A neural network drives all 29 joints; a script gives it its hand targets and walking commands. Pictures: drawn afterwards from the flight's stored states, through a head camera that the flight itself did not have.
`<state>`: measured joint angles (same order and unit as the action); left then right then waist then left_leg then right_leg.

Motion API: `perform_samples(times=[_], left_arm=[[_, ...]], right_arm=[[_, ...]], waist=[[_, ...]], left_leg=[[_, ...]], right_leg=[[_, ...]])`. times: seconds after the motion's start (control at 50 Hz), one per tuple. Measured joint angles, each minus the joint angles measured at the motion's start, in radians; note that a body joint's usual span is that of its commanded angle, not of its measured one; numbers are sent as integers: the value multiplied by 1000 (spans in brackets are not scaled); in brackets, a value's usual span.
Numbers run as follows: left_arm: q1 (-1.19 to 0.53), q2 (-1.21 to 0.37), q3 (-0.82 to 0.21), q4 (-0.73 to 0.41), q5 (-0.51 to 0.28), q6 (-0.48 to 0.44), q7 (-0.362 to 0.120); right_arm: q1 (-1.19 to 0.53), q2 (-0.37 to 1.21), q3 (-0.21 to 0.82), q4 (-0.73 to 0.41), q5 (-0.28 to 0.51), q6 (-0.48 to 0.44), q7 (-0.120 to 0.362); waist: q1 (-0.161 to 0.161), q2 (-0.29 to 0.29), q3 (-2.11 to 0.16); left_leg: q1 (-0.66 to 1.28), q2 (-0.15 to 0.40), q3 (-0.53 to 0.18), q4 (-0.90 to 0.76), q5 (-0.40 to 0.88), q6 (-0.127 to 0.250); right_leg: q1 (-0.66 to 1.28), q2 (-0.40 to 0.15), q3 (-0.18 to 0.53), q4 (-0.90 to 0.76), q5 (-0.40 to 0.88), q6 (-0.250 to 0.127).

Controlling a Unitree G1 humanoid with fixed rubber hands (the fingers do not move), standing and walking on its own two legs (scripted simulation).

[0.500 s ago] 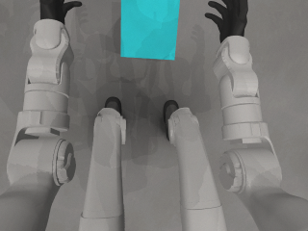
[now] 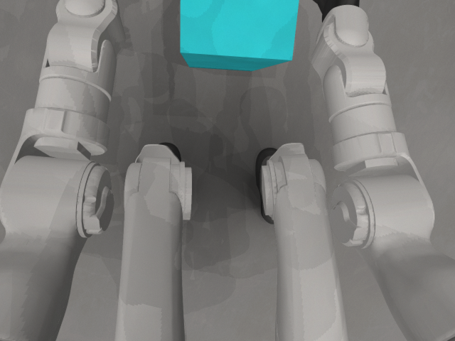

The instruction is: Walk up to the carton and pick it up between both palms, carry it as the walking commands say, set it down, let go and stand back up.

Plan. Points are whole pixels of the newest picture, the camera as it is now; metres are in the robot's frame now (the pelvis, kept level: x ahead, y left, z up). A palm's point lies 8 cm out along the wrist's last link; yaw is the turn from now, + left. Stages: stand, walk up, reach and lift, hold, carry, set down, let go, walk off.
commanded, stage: reach and lift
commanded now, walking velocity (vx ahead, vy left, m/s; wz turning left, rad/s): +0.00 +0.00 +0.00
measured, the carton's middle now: (229, 7) +0.55 -0.01 -0.32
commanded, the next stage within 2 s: none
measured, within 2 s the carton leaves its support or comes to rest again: leaves its support in 1.90 s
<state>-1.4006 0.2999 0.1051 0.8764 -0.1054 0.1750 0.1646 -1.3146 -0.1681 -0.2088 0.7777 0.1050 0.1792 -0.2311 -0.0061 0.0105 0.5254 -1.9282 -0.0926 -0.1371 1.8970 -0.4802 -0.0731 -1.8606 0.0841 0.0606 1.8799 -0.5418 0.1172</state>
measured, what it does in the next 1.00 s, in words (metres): lowers itself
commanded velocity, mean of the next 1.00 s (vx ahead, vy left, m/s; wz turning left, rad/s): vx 0.00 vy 0.00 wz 0.00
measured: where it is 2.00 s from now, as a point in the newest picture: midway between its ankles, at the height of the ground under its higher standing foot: (219, 197)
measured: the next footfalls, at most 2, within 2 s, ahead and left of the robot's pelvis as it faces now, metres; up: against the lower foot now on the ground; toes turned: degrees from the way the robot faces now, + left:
none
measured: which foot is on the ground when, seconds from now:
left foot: down 0.00-1.00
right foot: down 0.00-1.00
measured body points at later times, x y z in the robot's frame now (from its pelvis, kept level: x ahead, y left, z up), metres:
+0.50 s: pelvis +0.02 +0.00 -0.08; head +0.40 +0.02 +0.14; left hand +0.56 +0.16 -0.29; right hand +0.55 -0.16 -0.28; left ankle +0.14 +0.13 -0.43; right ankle +0.13 -0.15 -0.43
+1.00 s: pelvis +0.01 -0.01 -0.08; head +0.39 +0.02 +0.15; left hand +0.56 +0.15 -0.29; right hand +0.55 -0.13 -0.27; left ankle +0.14 +0.13 -0.43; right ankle +0.13 -0.15 -0.43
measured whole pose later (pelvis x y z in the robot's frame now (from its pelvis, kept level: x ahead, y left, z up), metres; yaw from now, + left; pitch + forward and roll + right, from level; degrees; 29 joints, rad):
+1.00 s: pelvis +0.01 -0.01 -0.08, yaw -2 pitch +31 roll -3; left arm -1.42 0.35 -0.03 1.04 -0.20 0.04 0.13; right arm -1.40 -0.23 -0.02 0.99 0.26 0.06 -0.19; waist 0.01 -0.03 0.52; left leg -2.14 -0.08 -0.13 2.17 -0.56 -0.10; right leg -2.10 0.13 0.07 2.16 -0.60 0.13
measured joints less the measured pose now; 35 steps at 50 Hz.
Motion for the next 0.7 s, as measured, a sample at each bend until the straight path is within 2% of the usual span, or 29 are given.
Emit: perform_samples(times=[0.14,0.3,0.38,0.48,0.58,0.7], left_arm=[[24,-2,-35,11,-12,-26,18],[20,-6,-61,51,-28,-76,4],[5,19,-75,97,-35,-91,-7],[-3,53,-77,113,-55,-119,-15],[11,59,-113,112,-80,-130,-32],[36,74,-88,110,-104,-137,-38]], right_arm=[[-7,-41,-4,55,32,-38,28],[-29,-35,8,133,46,-93,48],[-64,-48,50,193,50,-93,51],[-68,-81,64,172,105,-129,41],[-61,-105,151,192,160,-125,52],[-42,-98,188,162,166,-123,40]], waist=[[9,-4,-2],[22,2,-1],[12,-10,-2],[15,-23,-2],[28,-22,-2],[19,-27,-2]], left_leg=[[-73,-6,-6,89,-29,4],[-160,-9,-6,167,-49,-2],[-197,-6,-3,207,-59,-8],[-225,3,-6,255,-75,-17],[-229,15,6,279,-88,-22],[-219,20,17,284,-94,-24]], right_leg=[[-61,3,-8,75,-31,11],[-149,9,-8,155,-52,14],[-192,20,-3,200,-59,17],[-230,36,-5,247,-64,16],[-249,49,6,279,-67,13],[-248,53,17,295,-71,12]])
